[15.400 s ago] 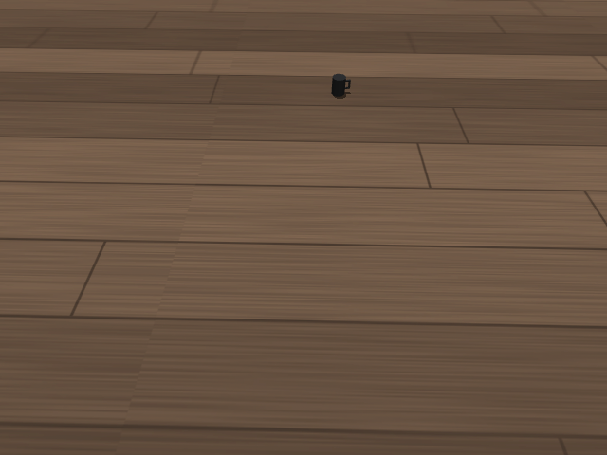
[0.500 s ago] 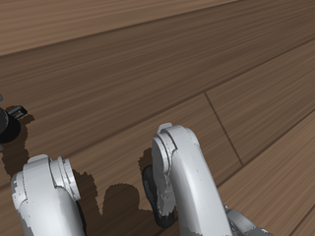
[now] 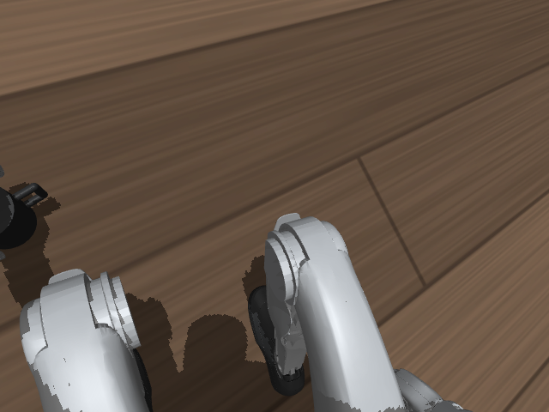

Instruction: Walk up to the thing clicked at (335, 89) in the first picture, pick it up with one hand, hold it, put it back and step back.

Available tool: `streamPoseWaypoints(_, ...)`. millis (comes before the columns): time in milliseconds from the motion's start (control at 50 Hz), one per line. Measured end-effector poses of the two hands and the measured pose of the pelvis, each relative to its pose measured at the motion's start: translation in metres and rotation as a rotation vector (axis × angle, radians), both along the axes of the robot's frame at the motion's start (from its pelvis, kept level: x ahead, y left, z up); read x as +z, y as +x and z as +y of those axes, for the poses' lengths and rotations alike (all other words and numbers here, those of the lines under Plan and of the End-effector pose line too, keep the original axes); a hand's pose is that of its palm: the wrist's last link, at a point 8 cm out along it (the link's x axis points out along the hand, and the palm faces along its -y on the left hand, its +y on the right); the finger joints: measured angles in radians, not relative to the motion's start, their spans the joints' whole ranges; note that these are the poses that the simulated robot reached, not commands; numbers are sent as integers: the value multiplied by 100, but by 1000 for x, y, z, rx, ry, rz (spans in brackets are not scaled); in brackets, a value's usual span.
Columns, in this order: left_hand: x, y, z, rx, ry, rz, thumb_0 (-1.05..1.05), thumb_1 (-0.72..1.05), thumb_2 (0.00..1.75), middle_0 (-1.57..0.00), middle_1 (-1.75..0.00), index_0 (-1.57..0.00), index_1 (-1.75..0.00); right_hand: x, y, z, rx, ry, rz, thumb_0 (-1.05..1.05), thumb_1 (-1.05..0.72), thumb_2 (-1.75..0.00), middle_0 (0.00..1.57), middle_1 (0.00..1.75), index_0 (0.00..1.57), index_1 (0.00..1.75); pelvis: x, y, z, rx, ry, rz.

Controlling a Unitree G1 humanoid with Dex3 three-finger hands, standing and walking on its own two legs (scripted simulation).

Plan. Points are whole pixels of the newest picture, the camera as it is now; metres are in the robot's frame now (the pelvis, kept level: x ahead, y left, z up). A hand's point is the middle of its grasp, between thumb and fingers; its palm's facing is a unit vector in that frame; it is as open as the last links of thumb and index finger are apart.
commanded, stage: close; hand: left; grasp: from above
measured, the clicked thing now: (4, 211) +0.43 +0.28 -0.24
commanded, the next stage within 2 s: settle in 0.64 s
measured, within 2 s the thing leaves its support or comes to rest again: leaves its support in 1.12 s
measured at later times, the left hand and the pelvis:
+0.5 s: hand out of the picture +0.41 +0.30 -0.20, palm faces -0.44 -0.11 -0.89, open 11.9 cm; pelvis +0.00 +0.00 +0.00, yaw +0 degrees
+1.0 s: hand out of the picture +0.41 +0.30 -0.20, palm faces -0.44 -0.11 -0.89, open 11.3 cm; pelvis +0.00 +0.00 +0.00, yaw +0 degrees
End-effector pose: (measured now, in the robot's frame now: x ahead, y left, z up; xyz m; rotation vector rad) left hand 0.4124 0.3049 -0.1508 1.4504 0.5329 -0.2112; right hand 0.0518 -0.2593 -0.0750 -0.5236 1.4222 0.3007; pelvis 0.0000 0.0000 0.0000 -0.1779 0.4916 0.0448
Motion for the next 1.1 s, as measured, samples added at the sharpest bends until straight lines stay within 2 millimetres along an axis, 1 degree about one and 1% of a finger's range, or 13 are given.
streamPoseWaypoints(140,1,-1,0,-7,-1,-6,-1,-29,93,-37,-94,-26,-94,2,-4,-3,-14,-11,7,0,-90,-90,19,30,20,29,0,0,0,-1,-1,4)
streamPoseWaypoints(260,3,-2,-1,-11,2,-12,-1,-25,90,-41,-92,-28,-91,2,-1,-2,-15,-13,6,0,-90,-90,19,30,20,29,2,1,0,0,0,13)
streamPoseWaypoints(560,5,-1,-1,-10,11,-5,0,-22,92,-54,-87,-32,-88,-1,7,1,6,8,-10,0,-90,-90,19,30,20,29,2,1,0,5,4,12)
streamPoseWaypoints(700,5,-1,-2,-7,17,-3,0,-20,90,-59,-86,-35,-88,-2,5,1,5,15,-7,0,-91,-90,19,30,20,29,2,0,-1,5,5,9)
streamPoseWaypoints(920,6,-1,-2,-8,17,-6,0,-22,90,-62,-83,-39,-90,-2,1,0,-5,9,-1,0,-92,-91,19,30,20,29,2,0,-1,3,3,13)
streamPoseWaypoints(1040,8,-3,-3,-12,15,-14,0,-20,85,-65,-81,-45,-91,-1,4,-1,-34,3,-5,0,-92,-91,19,30,20,29,4,2,0,5,4,26)
streamPoseWaypoints(1100,13,-5,-5,-20,12,-30,0,-19,81,-67,-80,-48,-90,1,7,-2,-64,-2,-16,0,-92,-91,19,30,20,29,7,3,0,8,4,41)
